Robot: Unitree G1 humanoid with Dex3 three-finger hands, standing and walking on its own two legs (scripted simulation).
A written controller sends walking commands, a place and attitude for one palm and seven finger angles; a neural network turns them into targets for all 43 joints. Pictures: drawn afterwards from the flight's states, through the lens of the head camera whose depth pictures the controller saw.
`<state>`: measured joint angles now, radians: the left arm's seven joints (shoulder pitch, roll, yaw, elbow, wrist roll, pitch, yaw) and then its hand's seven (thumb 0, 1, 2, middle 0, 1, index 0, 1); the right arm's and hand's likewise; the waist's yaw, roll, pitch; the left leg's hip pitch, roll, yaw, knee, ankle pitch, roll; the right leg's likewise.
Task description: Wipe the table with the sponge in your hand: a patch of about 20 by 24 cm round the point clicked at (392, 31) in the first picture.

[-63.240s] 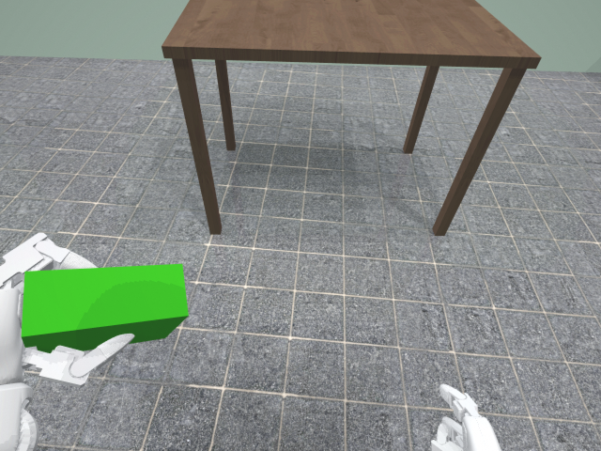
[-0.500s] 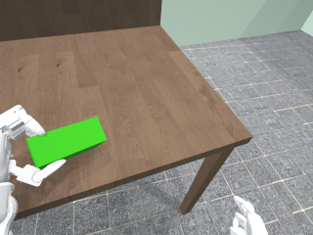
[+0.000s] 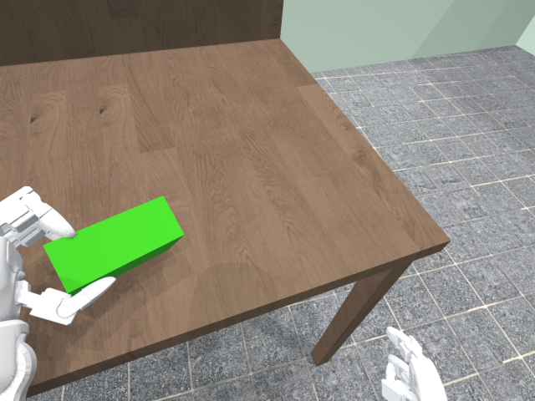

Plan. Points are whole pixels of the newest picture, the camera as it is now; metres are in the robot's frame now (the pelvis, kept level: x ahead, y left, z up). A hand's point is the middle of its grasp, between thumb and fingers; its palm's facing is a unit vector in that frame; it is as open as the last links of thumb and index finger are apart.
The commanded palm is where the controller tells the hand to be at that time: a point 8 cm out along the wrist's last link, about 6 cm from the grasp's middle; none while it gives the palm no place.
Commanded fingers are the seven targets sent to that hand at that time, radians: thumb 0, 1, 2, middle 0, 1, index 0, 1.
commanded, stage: come to a stop and stand still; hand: left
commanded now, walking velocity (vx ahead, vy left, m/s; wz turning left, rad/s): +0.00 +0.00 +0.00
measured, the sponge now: (135, 239) +0.27 +0.21 +0.12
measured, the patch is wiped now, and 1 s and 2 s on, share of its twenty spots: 0.70 0.70 0.70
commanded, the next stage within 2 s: look again from close up in 0.28 s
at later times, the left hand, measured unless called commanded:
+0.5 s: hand (54, 261) +0.21 +0.26 +0.16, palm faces +0.41 -0.85 -0.33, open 9.2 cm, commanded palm +0.15 +0.29 +0.17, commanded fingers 0.00 0.10 1.30 -1.20 -1.60 -1.20 -1.60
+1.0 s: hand (66, 260) +0.21 +0.25 +0.16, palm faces +0.41 -0.84 -0.34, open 9.2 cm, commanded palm +0.15 +0.27 +0.17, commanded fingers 0.00 0.10 1.30 -1.20 -1.60 -1.20 -1.60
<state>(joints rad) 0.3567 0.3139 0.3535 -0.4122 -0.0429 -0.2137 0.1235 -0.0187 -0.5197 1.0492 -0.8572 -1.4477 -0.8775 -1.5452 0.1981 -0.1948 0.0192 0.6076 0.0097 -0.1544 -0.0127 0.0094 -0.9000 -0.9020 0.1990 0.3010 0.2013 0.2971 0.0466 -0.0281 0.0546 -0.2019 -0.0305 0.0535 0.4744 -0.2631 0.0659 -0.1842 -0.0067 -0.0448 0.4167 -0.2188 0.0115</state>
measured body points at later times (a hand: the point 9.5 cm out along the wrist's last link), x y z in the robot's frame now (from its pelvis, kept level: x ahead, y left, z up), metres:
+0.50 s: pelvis -0.01 +0.01 +0.00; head +0.02 +0.03 +0.45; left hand +0.18 +0.30 +0.18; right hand +0.17 -0.21 -0.07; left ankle +0.00 +0.07 -0.74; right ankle +0.00 -0.13 -0.74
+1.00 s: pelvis -0.01 -0.01 +0.00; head +0.02 +0.02 +0.45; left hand +0.18 +0.29 +0.18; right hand +0.18 -0.23 -0.07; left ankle +0.00 +0.07 -0.74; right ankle +0.00 -0.13 -0.74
